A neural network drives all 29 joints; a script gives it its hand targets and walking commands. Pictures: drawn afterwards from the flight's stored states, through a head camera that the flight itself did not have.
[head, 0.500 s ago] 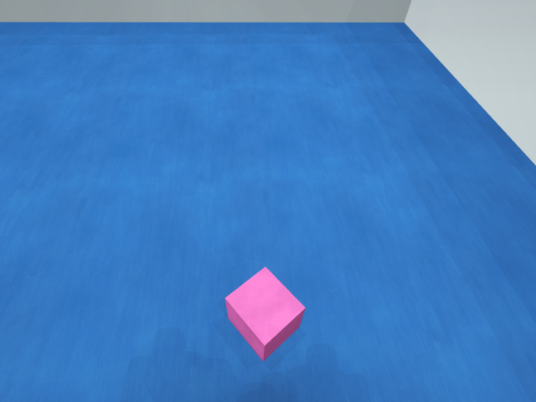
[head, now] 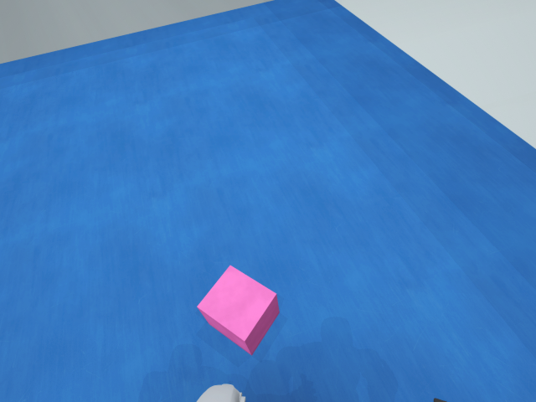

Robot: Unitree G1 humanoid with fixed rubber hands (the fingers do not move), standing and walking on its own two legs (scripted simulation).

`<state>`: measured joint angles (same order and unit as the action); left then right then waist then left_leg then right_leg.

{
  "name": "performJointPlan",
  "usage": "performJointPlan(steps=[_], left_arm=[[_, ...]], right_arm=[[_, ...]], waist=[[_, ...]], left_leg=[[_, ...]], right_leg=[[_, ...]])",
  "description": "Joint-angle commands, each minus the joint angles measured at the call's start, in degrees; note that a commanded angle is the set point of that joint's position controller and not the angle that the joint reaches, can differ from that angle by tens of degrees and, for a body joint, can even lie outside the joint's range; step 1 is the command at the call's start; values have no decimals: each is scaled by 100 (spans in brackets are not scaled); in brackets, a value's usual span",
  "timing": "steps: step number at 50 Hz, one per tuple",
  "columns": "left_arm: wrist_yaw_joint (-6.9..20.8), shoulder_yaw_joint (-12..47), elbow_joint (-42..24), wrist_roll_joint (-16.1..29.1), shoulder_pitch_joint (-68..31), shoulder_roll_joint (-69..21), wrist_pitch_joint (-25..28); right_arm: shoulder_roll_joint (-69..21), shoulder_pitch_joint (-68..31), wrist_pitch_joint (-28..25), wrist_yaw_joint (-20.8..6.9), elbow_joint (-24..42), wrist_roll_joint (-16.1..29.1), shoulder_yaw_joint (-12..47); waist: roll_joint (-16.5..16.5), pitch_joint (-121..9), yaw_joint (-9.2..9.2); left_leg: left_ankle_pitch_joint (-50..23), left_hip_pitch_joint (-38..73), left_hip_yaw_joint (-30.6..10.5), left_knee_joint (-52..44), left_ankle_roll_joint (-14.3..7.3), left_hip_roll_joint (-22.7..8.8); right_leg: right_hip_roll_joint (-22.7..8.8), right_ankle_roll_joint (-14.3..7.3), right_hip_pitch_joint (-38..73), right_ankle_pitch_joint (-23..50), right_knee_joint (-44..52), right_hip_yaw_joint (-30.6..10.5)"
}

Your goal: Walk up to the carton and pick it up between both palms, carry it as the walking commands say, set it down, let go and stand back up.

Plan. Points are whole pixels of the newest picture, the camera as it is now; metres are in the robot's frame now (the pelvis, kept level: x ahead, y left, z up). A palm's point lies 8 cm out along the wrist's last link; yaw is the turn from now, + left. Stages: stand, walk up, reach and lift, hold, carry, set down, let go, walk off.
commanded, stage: walk up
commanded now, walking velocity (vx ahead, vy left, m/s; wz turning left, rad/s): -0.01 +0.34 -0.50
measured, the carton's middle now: (240, 309) +0.50 +0.20 -0.69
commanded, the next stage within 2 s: none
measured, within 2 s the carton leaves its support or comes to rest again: neither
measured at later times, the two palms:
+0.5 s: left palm out of the picture +0.11 +0.45 -0.14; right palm out of the picture +0.05 -0.09 -0.11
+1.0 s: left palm out of the picture +0.22 +0.56 -0.14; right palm out of the picture +0.07 +0.04 -0.13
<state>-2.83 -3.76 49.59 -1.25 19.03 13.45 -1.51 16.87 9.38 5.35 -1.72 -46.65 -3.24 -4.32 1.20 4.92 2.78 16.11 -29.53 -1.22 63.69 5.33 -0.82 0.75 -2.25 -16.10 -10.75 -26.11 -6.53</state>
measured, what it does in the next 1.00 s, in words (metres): steps to the left, turning right: left foot, then right foot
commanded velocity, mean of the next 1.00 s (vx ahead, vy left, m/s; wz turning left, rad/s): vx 0.06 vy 0.27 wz -0.39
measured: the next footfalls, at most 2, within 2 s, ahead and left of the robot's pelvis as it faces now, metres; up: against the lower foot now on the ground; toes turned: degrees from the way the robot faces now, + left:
left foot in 0.36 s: +0.02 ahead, +0.27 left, +0.00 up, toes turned -8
right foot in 0.70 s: +0.05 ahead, +0.13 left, +0.00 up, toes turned -24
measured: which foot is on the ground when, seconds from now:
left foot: up 0.00-0.34, down 0.36-0.72, up 0.74-1.00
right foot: down 0.00-0.34, up 0.36-0.68, down 0.70-1.00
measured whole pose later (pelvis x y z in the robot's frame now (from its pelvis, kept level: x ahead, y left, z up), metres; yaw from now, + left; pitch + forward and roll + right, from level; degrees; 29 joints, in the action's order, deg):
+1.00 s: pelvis +0.10 +0.32 -0.01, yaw -24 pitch +1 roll +2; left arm -1.6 -3.4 53.1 -1.9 16.4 15.2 -1.1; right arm 15.5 11.6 3.6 -2.0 -48.8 -1.4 -1.7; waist -1.8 4.7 2.2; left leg 13.0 -19.7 3.0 33.5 3.7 -5.1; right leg -8.4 4.6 -13.1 -15.6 -27.9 -2.7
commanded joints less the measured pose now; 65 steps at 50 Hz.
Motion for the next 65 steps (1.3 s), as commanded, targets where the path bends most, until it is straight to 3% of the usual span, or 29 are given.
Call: performJointPlan(steps=[1,11,13,15,16,17,18,19,20,22,24,29,33,35,36,37,38,40,43,46,48,50,51,52,53,54,57,60,65], left_arm=[[-22,-319,-214,-5,710,1209,27],[-59,-456,-524,-84,925,1544,18],[-47,-437,-585,-84,645,1592,14],[21,-400,-652,-57,-36,1632,7],[23,-344,-661,-24,-177,1537,17],[-1,-187,-604,-45,92,1149,43],[-21,-89,-531,-141,578,666,42],[-64,-126,-681,-191,393,625,10],[-71,-157,-592,-91,-13,755,-46],[78,-141,-434,-11,-51,802,-90],[144,-106,-291,-20,-63,783,-112],[92,91,-428,17,-775,408,-106],[-60,154,-277,100,-461,287,-90],[-172,71,-51,51,211,562,-15],[-210,-115,85,-32,655,1050,34],[-244,-273,223,-83,976,1631,-29],[-243,-249,270,-39,826,1529,-18],[-205,-163,116,-21,-116,1021,67],[-60,-102,91,-48,-551,757,172],[31,-142,66,-88,-403,990,185],[133,-143,19,-88,-636,1073,123],[210,-49,-110,-59,-854,931,82],[200,20,-136,-82,-688,605,66],[197,47,-287,-136,-518,288,31],[121,11,-208,-15,-234,442,-95],[153,-42,-6,30,-311,641,-171],[294,-77,165,9,-134,615,-147],[440,-178,207,-57,-327,759,-317],[523,-92,-2,-57,-821,520,-386]], right_arm=[[257,-1,-6,-55,423,28,-26],[197,-412,-7,-22,947,169,87],[155,-242,-26,-28,1000,201,103],[190,359,-87,-21,782,178,75],[242,811,-110,22,596,148,54],[450,1189,-145,85,411,105,-9],[724,1380,-200,131,437,18,-39],[1197,884,-239,92,713,88,-120],[850,535,-251,37,811,111,-18],[438,12,-301,84,726,82,78],[287,184,-379,170,563,54,78],[105,1133,-389,204,107,14,138],[147,1412,-327,201,-172,39,137],[235,1168,-389,186,-133,119,143],[197,1065,-457,166,10,122,183],[183,867,-409,149,244,147,186],[381,738,-313,170,180,78,38],[333,757,-229,117,98,36,-4],[144,811,-124,-55,-99,39,64],[10,555,-127,-121,-29,165,233],[-44,564,-176,-66,-43,225,250],[212,1036,-276,83,-270,196,171],[608,1453,-374,153,-369,139,71],[1190,1796,-473,205,-327,43,6],[1522,1409,-503,238,-37,80,-19],[1273,994,-492,244,-49,108,-16],[648,15,-543,301,46,147,72],[930,865,-495,507,-185,149,-110],[724,906,-502,533,-276,155,-97]], waist=[[-1056,-381,187],[-1787,-567,358],[-1895,-730,239],[-1882,-792,-217],[-1559,-797,-468],[-564,-761,-588],[872,-861,-449],[1456,-882,-447],[1023,-459,-435],[896,-37,-152],[810,-56,-166],[941,-127,-473],[675,-512,-289],[289,-896,203],[-395,-1164,432],[-1968,-1225,577],[-1011,-1144,358],[-538,-454,-67],[-1121,-195,-236],[-1647,-360,-123],[-1860,-386,-183],[-1152,-565,-525],[-102,-756,-681],[1365,-806,-543],[1600,-934,-742],[1113,-659,-601],[1252,-478,-221],[559,-608,-354],[1094,-350,-447]], left_leg=[[-22,-669,-288,245,-40,-114],[510,39,-139,-1529,-122,47],[559,877,27,-2218,-178,118],[374,2369,194,-3317,-231,210],[-88,3159,296,-4124,-301,213],[-132,3801,182,-4743,-370,-6],[404,3597,-917,-5113,-391,-1081],[1049,2853,-1901,-5254,-1042,-2192],[1115,1790,-1563,-5404,-1229,-1892],[550,1384,-668,-5354,-1102,-1306],[-447,1636,-206,-5105,-1176,-1074],[-3052,2685,219,-4644,-1268,-880],[-4592,2760,289,-4034,-1223,-837],[-4533,1858,525,-3208,-1017,-631],[-3350,738,610,-2417,-693,-393],[870,-720,721,-689,-271,217],[1469,-764,76,123,-296,-197],[912,-505,-237,306,-183,-486],[207,167,218,-679,-127,-298],[-76,1036,630,-2165,-154,-158],[-240,1766,1028,-2957,-162,91],[-806,2810,1229,-3874,-119,42],[-699,3147,615,-4216,-141,-594],[-1463,2886,-1359,-4786,-296,-2071],[-802,2338,-2301,-5240,-989,-2925],[-13,1895,-2011,-5287,-1021,-2640],[-598,1423,-432,-5103,-927,-1704],[-1325,1959,-896,-4737,-1157,-2358],[-928,1868,-354,-4771,-1230,-2035]], right_leg=[[-1556,-214,912,1297,626,-1749],[-1553,-560,566,539,762,-2187],[-1424,-542,15,-296,927,-2103],[-1108,-399,-1030,-1696,1114,-1923],[-862,-194,-1562,-1853,827,-1660],[-401,47,-2148,-2163,-29,-1035],[136,81,-2477,-2336,-1900,-274],[57,230,-2762,-2280,-2737,370],[-211,256,-2246,-1882,-3393,320],[-148,261,-1998,-1195,-3941,478],[-201,262,-1822,-920,-4038,772],[-178,210,-1590,-1287,-2242,1006],[-147,95,-496,-760,-857,1222],[-529,-152,1137,109,108,978],[-1443,-434,2306,1229,170,-27],[-3251,-1447,2701,2691,695,-2405],[-3271,-1568,2334,2672,686,-2296],[-2704,-1142,1320,2088,857,-1347],[-1853,-567,425,2217,722,-64],[-1478,-298,119,1841,770,378],[-1216,-296,-270,700,855,395],[-703,-131,-837,-426,82,646],[-312,19,-1136,-1176,-932,857],[107,259,-1702,-2692,-2383,739],[-23,291,-1541,-2635,-2961,273],[-174,310,-1382,-2166,-3233,-119],[-118,352,-916,-1175,-3469,357],[-81,462,-1574,-1328,-4380,127],[-117,535,-1779,-983,-3889,368]])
